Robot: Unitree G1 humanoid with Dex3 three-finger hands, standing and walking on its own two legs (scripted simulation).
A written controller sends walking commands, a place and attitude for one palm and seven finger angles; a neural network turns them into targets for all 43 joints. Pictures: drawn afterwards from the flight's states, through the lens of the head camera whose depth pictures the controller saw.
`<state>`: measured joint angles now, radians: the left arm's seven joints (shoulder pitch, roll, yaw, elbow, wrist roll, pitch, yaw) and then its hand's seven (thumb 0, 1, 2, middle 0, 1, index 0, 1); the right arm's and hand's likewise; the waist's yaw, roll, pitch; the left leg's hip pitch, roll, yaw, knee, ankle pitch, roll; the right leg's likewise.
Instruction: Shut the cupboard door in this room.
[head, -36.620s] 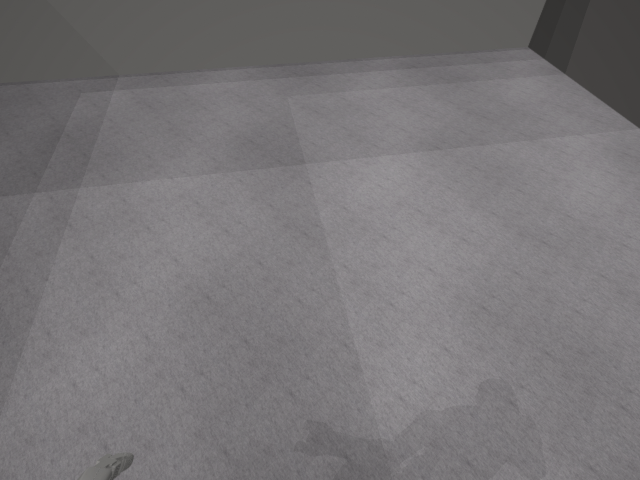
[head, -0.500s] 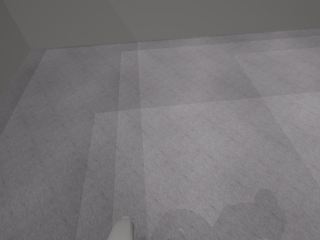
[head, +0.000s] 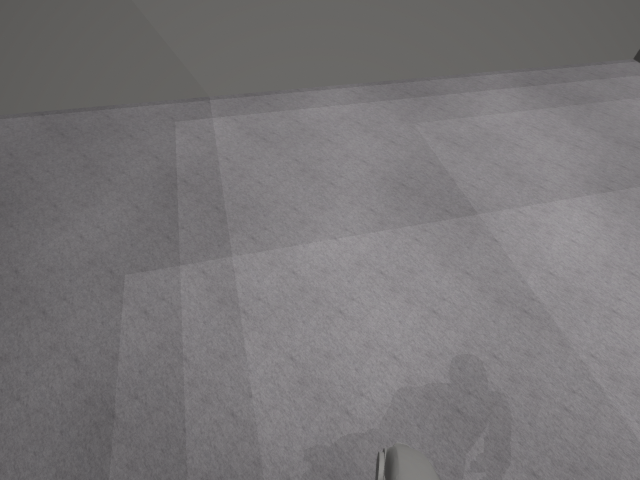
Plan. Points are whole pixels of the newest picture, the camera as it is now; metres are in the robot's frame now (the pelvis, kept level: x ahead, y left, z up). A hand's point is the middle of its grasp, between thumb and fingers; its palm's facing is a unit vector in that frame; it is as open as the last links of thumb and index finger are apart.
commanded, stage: turn to face it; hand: left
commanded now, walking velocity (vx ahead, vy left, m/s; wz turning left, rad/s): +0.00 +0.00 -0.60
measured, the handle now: out of the picture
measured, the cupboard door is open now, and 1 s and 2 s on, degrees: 81 81 81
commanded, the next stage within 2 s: none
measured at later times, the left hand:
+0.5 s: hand (239, 434) +0.21 +0.14 -0.17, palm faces +0.14 -0.98 -0.16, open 7.3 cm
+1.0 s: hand out of the picture +0.09 +0.21 -0.17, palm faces +0.43 -0.86 -0.28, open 7.4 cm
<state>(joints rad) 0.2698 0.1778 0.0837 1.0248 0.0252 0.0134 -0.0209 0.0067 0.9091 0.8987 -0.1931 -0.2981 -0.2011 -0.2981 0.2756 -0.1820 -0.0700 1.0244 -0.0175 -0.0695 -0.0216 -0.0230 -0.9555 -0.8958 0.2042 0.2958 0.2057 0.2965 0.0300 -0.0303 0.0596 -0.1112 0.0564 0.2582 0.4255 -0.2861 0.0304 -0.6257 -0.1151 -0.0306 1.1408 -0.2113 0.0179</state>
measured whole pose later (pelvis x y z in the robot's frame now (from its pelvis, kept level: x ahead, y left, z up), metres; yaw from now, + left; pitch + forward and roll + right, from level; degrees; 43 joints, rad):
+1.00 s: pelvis +0.10 -0.02 +0.00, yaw +25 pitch +2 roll -1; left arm 0.16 0.26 0.08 0.96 0.00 0.06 0.02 0.01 0.91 0.90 -0.19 -0.30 -0.20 -0.30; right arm 0.20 -0.20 -0.07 0.94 -0.02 0.03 0.01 0.00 -0.91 -0.90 0.21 0.30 0.21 0.30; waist -0.02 0.00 0.07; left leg -0.33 -0.04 -0.04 0.47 -0.17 0.04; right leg -0.42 -0.06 0.00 0.92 -0.43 0.10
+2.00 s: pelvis +0.11 -0.07 -0.01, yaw +62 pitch +0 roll +0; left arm 0.11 0.24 0.04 0.86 0.00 0.03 0.00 0.01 0.91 0.90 -0.20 -0.30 -0.20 -0.30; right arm 0.18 -0.23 -0.07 0.93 -0.02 0.05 0.02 0.00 -0.91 -0.90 0.21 0.30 0.21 0.30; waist -0.03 0.02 0.09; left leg -0.32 -0.05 -0.13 0.59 -0.27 -0.02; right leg -0.30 -0.04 -0.03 0.59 -0.31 0.08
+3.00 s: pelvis +0.10 -0.05 +0.00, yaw +98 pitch +2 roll +0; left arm 0.06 0.22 0.04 0.85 -0.01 0.03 0.01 0.01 0.91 0.90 -0.20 -0.30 -0.20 -0.30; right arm 0.26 -0.22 -0.08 0.95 -0.02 0.05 0.00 0.00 -0.91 -0.90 0.21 0.30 0.21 0.30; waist -0.06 0.03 0.08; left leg -0.30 -0.10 -0.21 0.52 -0.24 0.01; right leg -0.33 -0.01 0.01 0.64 -0.36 0.08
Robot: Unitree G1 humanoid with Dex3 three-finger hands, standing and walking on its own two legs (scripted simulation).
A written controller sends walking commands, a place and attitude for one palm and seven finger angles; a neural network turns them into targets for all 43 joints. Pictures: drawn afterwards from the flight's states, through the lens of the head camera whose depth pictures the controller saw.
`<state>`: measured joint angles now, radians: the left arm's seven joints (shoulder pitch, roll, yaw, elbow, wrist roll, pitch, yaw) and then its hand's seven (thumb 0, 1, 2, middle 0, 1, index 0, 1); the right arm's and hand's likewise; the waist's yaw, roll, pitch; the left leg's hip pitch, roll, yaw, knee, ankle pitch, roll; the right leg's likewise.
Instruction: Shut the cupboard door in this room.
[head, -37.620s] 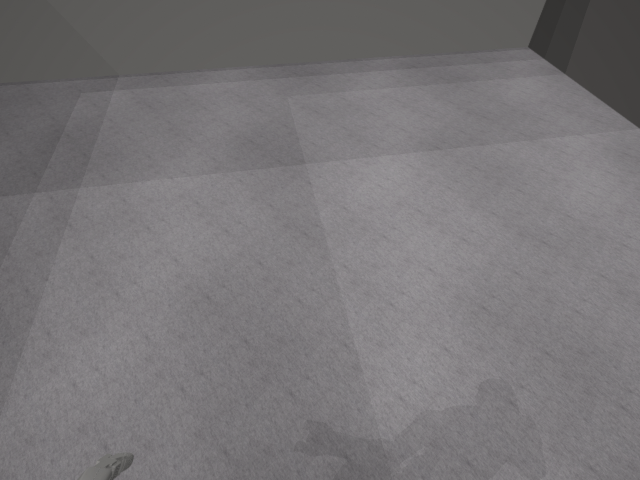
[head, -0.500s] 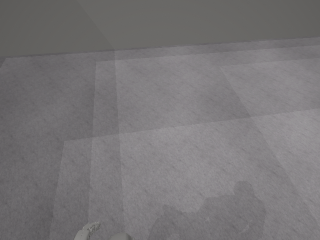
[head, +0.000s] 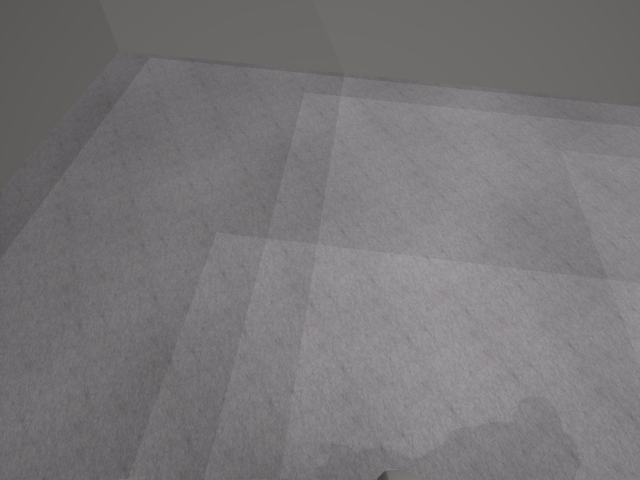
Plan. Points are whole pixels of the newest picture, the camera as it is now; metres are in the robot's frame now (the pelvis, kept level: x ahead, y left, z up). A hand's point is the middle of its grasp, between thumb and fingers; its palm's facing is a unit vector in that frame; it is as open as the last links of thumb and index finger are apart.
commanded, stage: turn to face it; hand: left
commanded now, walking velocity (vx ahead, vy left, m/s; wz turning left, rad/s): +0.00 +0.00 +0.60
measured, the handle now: out of the picture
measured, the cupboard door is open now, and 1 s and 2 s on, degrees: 81 81 81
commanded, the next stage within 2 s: none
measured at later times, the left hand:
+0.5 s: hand out of the picture -0.04 +0.16 -0.16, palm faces +0.37 -0.89 -0.27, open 7.3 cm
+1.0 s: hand out of the picture -0.03 +0.20 -0.15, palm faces +0.59 -0.76 -0.27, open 7.4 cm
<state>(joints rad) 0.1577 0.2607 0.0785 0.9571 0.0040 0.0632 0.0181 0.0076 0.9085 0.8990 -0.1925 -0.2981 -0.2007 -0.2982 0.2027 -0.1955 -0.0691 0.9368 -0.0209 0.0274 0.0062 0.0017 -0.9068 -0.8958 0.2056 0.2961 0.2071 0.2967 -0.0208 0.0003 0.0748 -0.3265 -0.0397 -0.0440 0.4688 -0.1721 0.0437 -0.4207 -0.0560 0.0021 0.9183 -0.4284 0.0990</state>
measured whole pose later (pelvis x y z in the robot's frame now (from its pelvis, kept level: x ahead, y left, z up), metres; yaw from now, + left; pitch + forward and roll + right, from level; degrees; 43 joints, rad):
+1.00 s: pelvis -0.02 -0.05 -0.01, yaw +38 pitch +0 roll +0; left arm 0.11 0.24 0.04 0.86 0.00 0.03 0.00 0.01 0.91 0.90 -0.20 -0.30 -0.20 -0.30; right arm 0.18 -0.23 -0.07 0.93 -0.02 0.05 0.02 0.00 -0.91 -0.90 0.21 0.30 0.21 0.30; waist -0.03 0.02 0.09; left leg -0.32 -0.05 -0.13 0.59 -0.27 -0.02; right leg -0.30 -0.04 -0.03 0.59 -0.31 0.08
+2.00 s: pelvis -0.02 -0.03 +0.00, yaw +73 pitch +2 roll +0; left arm 0.06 0.22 0.04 0.85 -0.01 0.03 0.01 0.01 0.91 0.90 -0.20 -0.30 -0.20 -0.30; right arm 0.26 -0.22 -0.08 0.95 -0.02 0.05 0.00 0.00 -0.91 -0.90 0.21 0.30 0.21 0.30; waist -0.06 0.03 0.08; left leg -0.30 -0.10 -0.21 0.52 -0.24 0.01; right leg -0.33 -0.01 0.01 0.64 -0.36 0.08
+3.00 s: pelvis -0.03 +0.01 +0.00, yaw +102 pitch +0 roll +0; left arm 0.12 0.21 0.04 0.93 0.00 0.04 0.01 0.01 0.91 0.90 -0.20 -0.30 -0.20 -0.30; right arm 0.24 -0.18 -0.05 0.99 -0.02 0.03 -0.01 0.00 -0.91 -0.90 0.21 0.30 0.21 0.30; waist -0.03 0.01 0.08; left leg -0.18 -0.04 -0.06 0.47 -0.28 0.03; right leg -0.36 -0.05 -0.04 0.77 -0.40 0.08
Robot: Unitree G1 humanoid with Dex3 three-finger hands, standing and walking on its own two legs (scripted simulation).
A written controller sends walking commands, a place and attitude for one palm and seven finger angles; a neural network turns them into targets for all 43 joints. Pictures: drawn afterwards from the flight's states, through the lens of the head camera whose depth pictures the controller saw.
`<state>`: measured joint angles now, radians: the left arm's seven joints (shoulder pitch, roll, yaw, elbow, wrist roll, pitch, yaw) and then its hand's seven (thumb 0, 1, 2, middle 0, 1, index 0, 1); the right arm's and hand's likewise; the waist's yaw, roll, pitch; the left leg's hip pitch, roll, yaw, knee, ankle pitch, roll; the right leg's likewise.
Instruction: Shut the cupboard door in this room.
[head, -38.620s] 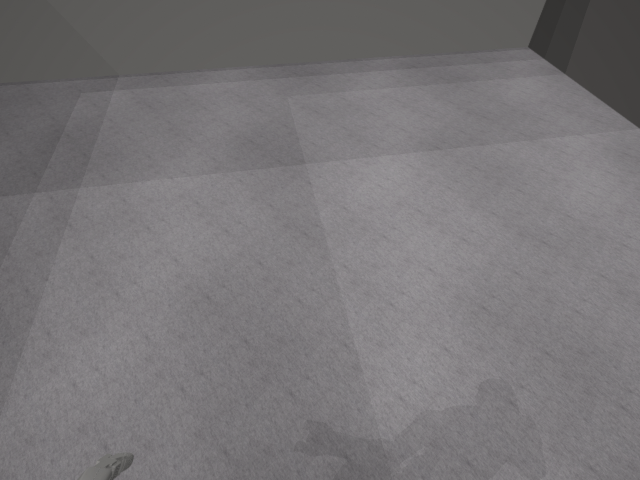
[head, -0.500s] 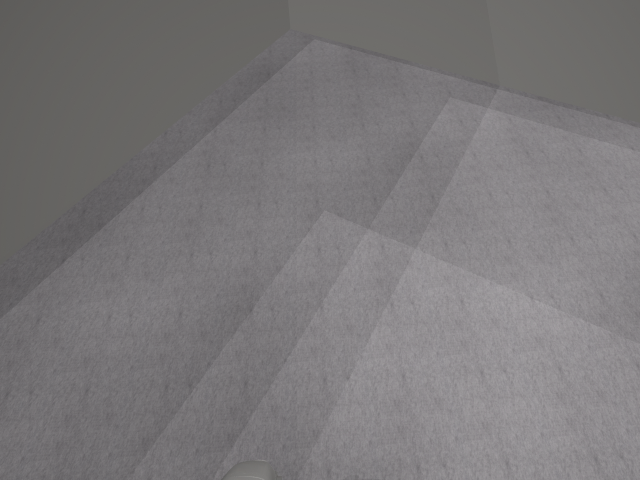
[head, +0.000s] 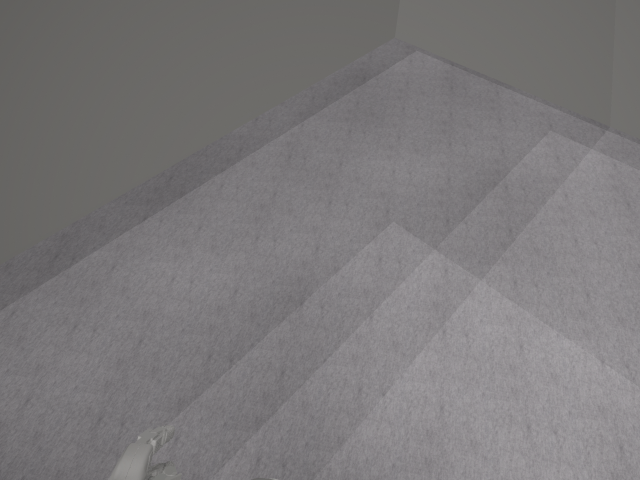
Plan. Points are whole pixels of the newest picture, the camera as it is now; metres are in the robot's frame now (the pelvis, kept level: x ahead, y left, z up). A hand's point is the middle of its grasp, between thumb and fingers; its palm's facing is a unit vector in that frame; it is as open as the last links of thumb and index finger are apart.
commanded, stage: turn to face it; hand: left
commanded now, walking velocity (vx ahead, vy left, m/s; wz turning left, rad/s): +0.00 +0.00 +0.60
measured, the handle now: out of the picture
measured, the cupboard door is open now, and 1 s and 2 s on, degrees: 81 81 81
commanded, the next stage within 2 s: take the last steps up to it in 1.90 s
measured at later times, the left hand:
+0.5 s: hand out of the picture -0.05 +0.26 -0.18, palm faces +0.35 -0.90 -0.25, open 7.4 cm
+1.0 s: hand out of the picture +0.03 +0.27 -0.13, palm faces +0.54 -0.80 -0.26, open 7.4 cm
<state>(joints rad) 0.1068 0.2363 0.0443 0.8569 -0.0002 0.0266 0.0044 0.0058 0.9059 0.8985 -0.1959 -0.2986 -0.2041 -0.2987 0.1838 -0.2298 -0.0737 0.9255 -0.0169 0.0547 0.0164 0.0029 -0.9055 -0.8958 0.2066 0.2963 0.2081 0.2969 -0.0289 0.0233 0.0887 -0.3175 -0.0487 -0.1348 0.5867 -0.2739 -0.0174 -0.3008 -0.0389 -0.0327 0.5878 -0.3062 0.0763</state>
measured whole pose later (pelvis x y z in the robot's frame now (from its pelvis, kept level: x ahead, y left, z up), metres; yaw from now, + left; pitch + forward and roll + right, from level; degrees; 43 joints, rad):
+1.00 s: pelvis +0.01 +0.02 +0.01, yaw +35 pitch +2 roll +0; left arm 0.06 0.22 0.04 0.85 -0.01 0.03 0.01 0.01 0.91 0.90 -0.20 -0.30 -0.20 -0.30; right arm 0.26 -0.22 -0.08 0.95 -0.02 0.05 0.00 0.00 -0.91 -0.90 0.21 0.30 0.21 0.30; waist -0.06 0.03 0.08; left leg -0.30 -0.10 -0.21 0.52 -0.24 0.01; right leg -0.33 -0.01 0.01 0.64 -0.36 0.08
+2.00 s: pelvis +0.02 +0.05 +0.01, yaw +64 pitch +0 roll +0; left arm 0.12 0.21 0.04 0.93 0.00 0.04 0.01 0.01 0.91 0.90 -0.20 -0.30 -0.20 -0.30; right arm 0.24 -0.18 -0.05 0.99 -0.02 0.03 -0.01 0.00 -0.91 -0.90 0.21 0.30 0.21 0.30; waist -0.03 0.01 0.08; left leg -0.18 -0.04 -0.06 0.47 -0.28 0.03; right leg -0.36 -0.05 -0.04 0.77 -0.40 0.08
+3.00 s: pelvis +0.06 +0.28 +0.01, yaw +68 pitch -2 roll +1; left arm 0.12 0.19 0.06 0.99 0.02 0.00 -0.01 0.00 0.91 0.90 -0.19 -0.30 -0.20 -0.30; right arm 0.40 -0.13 -0.05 1.12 -0.02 -0.06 -0.02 -0.01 -0.93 -0.90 0.20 0.30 0.20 0.30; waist -0.03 -0.02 0.05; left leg 0.03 0.00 0.18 0.31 -0.31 0.03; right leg -0.58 -0.11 -0.09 0.88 -0.17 0.02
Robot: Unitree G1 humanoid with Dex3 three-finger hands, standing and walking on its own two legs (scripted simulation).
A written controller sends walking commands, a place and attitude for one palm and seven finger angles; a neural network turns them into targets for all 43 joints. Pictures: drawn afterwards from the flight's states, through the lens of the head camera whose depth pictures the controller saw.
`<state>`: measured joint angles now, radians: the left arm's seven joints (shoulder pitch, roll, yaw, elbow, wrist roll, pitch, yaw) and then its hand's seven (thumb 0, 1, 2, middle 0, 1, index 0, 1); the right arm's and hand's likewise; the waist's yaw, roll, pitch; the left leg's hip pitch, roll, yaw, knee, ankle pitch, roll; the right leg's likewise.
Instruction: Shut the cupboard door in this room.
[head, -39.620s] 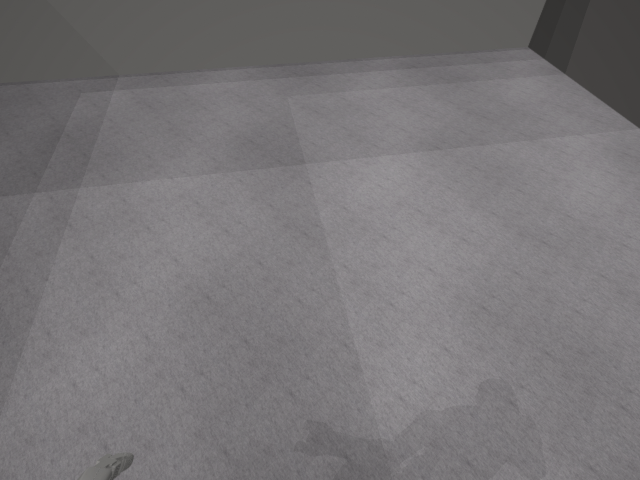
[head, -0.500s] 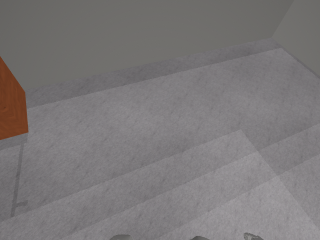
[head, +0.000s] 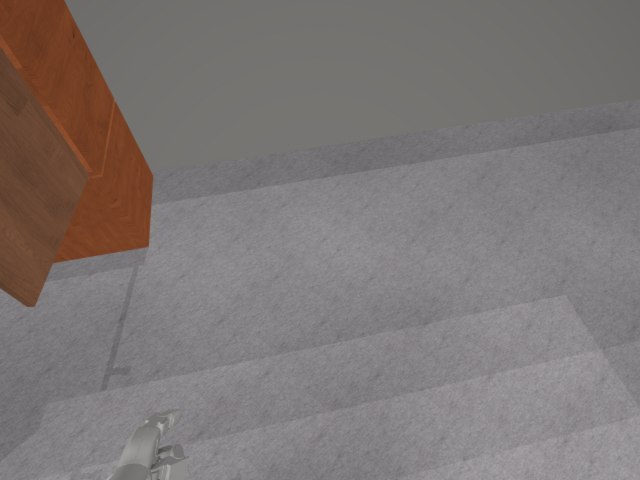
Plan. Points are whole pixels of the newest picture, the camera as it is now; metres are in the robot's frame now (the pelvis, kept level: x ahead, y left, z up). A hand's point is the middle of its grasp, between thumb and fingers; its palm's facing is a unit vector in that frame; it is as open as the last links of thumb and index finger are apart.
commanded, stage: turn to face it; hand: left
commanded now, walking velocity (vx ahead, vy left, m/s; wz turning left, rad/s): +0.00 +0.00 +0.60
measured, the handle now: out of the picture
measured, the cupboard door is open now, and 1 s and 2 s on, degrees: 81 81 81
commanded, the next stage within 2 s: take the last steps up to it in 0.90 s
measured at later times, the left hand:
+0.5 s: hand out of the picture -0.05 +0.21 -0.17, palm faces +0.36 -0.89 -0.27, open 7.4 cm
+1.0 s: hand out of the picture +0.03 +0.25 -0.15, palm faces +0.47 -0.85 -0.23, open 7.4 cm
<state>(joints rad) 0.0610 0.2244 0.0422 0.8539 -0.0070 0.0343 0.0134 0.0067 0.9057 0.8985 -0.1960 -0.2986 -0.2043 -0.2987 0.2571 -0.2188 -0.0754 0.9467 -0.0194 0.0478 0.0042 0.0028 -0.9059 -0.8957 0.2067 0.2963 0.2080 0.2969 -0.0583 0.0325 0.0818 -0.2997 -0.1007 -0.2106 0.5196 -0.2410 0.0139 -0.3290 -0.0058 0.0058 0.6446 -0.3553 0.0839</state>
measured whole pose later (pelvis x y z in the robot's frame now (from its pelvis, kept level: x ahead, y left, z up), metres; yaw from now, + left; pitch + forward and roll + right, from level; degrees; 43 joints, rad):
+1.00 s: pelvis +0.03 +0.02 +0.00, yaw +29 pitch +0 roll +0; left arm 0.12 0.21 0.04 0.93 0.00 0.04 0.01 0.01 0.91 0.90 -0.20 -0.30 -0.20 -0.30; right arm 0.24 -0.18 -0.05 0.99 -0.02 0.03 -0.01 0.00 -0.91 -0.90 0.21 0.30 0.21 0.30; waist -0.03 0.01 0.08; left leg -0.18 -0.04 -0.06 0.47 -0.28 0.03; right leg -0.36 -0.05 -0.04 0.77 -0.40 0.08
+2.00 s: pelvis +0.19 +0.19 +0.00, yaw +33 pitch -2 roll +1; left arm 0.12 0.19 0.06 0.99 0.02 0.00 -0.01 0.00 0.91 0.90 -0.19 -0.30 -0.20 -0.30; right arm 0.40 -0.13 -0.05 1.12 -0.02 -0.06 -0.02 -0.01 -0.93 -0.90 0.20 0.30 0.20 0.30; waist -0.03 -0.02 0.05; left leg 0.03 0.00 0.18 0.31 -0.31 0.03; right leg -0.58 -0.11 -0.09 0.88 -0.17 0.02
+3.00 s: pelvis +0.19 +0.22 +0.00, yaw +33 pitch -2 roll +2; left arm 0.35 0.13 0.00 1.01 0.01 0.01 0.02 0.01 0.91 0.90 -0.20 -0.30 -0.20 -0.30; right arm 0.29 -0.20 -0.02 0.95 -0.01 0.02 -0.01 0.00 -0.94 -0.90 0.20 0.30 0.20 0.30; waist 0.00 0.07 0.01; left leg -0.23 -0.04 0.10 0.51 -0.26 0.05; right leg -0.32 -0.01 -0.01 0.57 -0.21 -0.03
